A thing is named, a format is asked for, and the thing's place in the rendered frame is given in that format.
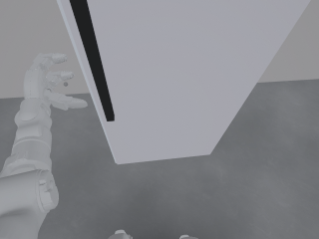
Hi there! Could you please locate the left robot forearm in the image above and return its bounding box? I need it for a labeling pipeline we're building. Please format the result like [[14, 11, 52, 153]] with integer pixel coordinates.
[[0, 98, 52, 178]]

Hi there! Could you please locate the left robot shin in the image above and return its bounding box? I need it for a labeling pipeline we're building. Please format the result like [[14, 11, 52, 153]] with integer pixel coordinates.
[[115, 229, 126, 234]]

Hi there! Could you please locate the left robot upper arm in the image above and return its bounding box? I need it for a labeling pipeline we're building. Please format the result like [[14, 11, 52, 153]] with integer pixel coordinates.
[[0, 168, 59, 239]]

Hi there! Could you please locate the handle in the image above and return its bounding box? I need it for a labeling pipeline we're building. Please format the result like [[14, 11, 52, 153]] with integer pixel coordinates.
[[69, 0, 115, 121]]

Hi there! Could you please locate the robot left hand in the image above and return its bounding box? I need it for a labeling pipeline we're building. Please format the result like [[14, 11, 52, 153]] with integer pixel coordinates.
[[23, 53, 88, 111]]

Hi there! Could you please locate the fridge door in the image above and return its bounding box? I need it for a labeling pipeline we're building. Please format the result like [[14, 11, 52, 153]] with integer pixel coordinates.
[[60, 0, 311, 164]]

